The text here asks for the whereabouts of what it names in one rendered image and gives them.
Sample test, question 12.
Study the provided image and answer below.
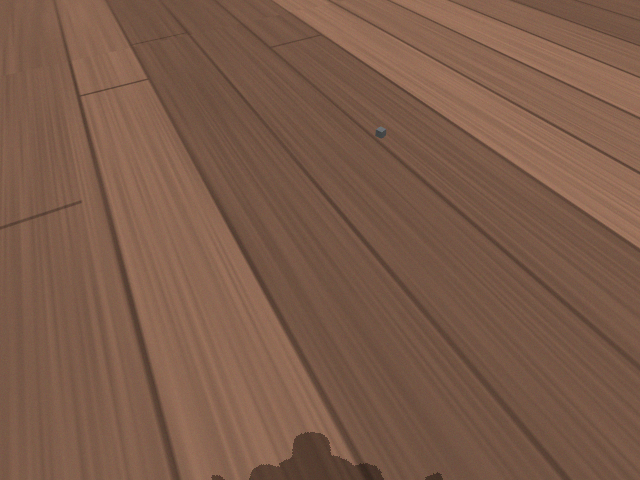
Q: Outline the cube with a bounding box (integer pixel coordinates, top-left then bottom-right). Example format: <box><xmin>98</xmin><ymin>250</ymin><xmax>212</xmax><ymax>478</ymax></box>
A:
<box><xmin>375</xmin><ymin>126</ymin><xmax>387</xmax><ymax>139</ymax></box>

